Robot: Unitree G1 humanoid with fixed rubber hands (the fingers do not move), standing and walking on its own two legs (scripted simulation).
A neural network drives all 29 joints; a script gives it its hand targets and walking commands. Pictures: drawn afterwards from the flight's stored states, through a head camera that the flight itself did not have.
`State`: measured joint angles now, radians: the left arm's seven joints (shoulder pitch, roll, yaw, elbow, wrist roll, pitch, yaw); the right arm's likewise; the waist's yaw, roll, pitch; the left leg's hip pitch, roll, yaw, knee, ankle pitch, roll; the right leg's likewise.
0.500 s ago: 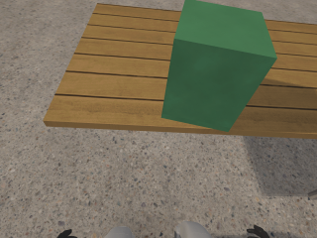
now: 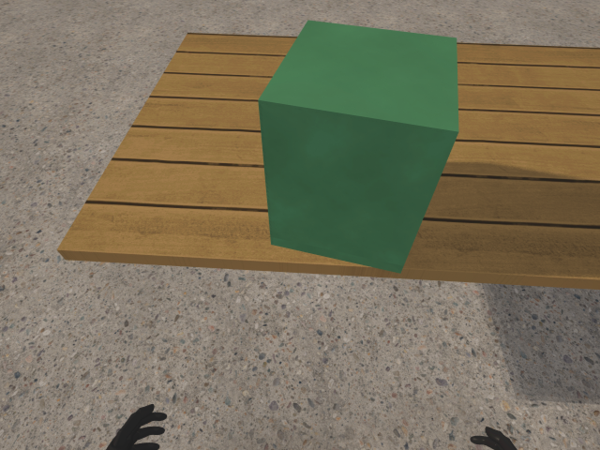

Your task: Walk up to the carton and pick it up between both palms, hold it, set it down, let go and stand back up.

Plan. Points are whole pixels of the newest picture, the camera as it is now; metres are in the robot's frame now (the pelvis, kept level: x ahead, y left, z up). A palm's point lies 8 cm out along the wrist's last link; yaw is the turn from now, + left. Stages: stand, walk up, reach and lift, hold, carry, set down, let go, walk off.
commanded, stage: walk up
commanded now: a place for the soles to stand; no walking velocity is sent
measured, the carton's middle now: (355, 150) +0.47 -0.05 +0.14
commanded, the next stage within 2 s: reach and lift in 1.90 s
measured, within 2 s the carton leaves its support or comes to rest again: neither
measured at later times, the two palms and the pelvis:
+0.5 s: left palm out of the picture +0.05 +0.29 -0.10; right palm out of the picture +0.13 -0.24 -0.09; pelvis +0.00 +0.01 +0.00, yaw +5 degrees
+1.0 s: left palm out of the picture +0.09 +0.24 -0.10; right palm (520, 424) +0.18 -0.28 -0.09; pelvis +0.03 -0.03 -0.01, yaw +5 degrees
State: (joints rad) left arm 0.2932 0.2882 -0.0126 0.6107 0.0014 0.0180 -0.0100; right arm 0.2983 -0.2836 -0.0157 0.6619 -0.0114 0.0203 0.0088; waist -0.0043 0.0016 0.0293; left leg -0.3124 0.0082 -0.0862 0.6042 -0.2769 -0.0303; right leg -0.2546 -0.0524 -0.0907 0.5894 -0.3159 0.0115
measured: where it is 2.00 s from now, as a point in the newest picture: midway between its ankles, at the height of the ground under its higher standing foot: outside the picture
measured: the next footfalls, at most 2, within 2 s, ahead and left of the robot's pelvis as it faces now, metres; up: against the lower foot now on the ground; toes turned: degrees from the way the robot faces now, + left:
none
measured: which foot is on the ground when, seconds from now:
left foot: down 0.00-1.00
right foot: down 0.00-1.00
